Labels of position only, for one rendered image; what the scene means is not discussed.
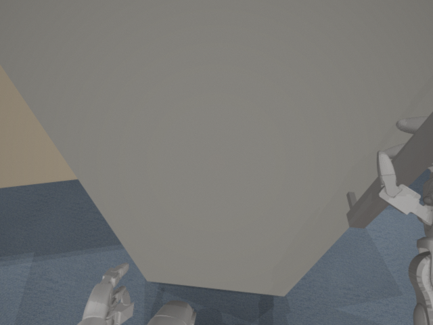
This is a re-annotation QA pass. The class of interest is left robot thigh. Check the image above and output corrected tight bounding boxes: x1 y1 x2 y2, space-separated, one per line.
147 300 196 325

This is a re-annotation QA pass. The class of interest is robot left hand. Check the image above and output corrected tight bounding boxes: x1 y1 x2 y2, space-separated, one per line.
82 263 134 325

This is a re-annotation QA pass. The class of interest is fridge door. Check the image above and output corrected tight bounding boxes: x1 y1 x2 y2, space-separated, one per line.
0 0 433 297

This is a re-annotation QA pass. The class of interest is robot right forearm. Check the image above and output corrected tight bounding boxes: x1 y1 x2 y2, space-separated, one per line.
409 237 433 325

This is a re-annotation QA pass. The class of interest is robot right hand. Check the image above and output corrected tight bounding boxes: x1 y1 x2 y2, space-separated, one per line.
377 117 433 237

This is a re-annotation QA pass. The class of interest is handle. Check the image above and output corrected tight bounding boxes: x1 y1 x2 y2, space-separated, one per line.
346 112 433 229

